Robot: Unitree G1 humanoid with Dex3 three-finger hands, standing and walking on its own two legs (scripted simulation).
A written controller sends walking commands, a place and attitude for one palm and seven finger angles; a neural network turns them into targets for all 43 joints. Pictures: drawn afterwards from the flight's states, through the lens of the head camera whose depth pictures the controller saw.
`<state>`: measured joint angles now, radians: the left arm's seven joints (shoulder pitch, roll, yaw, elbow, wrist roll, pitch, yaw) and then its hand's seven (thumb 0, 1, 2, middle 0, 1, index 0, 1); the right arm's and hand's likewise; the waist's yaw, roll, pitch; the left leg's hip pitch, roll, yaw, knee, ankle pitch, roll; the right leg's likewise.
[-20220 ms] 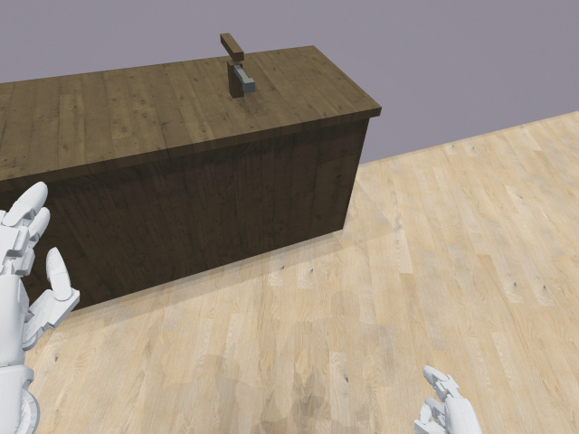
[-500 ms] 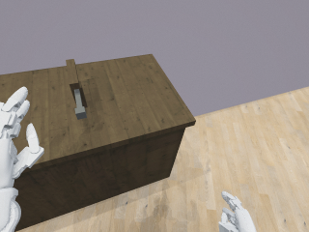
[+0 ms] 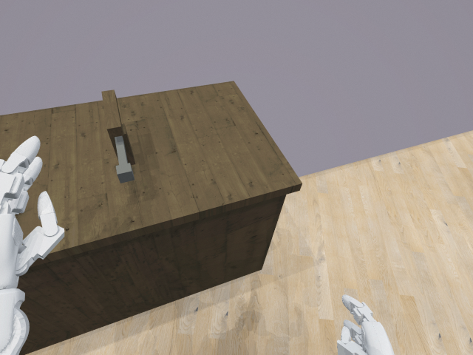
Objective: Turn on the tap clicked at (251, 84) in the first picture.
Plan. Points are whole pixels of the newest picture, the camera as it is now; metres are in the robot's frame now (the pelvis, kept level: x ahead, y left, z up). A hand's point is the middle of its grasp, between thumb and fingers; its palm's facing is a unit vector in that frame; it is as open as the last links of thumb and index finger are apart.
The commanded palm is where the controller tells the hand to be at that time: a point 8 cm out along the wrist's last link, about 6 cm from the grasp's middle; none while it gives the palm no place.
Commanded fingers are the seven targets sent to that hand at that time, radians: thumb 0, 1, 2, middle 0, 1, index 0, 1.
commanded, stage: shuffle to correct the standing spot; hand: left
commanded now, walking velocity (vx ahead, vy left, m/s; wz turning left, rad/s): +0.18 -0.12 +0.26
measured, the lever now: (125, 173) +0.43 +0.27 +0.02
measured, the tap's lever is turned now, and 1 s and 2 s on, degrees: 0 0 0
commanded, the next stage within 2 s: come to a stop and stand still in 1.18 s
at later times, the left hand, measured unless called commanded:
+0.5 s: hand (112, 206) +0.26 +0.20 +0.16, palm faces +0.41 -0.85 -0.34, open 7.4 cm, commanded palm +0.20 +0.24 +0.17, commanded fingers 0.00 0.90 0.90 -0.20 -0.30 -0.20 -0.30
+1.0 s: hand (135, 187) +0.29 +0.18 +0.17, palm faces +0.42 -0.81 -0.41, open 7.4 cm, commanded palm +0.21 +0.21 +0.17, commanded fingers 0.00 0.90 0.90 -0.20 -0.30 -0.20 -0.30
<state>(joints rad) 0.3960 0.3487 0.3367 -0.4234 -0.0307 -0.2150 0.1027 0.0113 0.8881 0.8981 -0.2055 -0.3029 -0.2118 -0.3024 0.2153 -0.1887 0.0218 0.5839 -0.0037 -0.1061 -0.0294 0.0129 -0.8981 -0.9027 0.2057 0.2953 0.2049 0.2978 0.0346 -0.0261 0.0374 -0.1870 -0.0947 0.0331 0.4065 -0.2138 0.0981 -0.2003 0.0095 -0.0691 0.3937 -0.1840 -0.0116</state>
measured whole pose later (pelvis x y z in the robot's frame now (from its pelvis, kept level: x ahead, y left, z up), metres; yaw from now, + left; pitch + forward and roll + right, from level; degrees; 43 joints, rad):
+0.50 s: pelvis +0.05 -0.05 -0.02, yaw +2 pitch +0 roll -1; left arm 0.43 0.38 0.37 -0.52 -0.07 -0.20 0.11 0.01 0.89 0.90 -0.21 -0.30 -0.21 -0.30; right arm 0.18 -0.19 0.00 0.59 0.00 -0.07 -0.03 0.01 -0.90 -0.90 0.21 0.30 0.20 0.30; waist 0.00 -0.04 0.03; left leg -0.24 -0.04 -0.03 0.66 -0.41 0.04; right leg -0.23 0.08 -0.10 0.59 -0.38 -0.09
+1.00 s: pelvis +0.06 -0.08 -0.02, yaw +4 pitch -4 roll +2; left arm 0.35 0.42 0.40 -0.52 -0.05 -0.18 0.10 0.01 0.89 0.90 -0.21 -0.30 -0.21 -0.30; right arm 0.15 -0.12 0.04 0.57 -0.01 -0.06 -0.01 0.01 -0.90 -0.90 0.20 0.29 0.20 0.30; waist -0.01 -0.06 0.13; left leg -0.35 0.00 0.05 0.60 -0.18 0.02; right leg -0.46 0.02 0.02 1.13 -0.42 -0.03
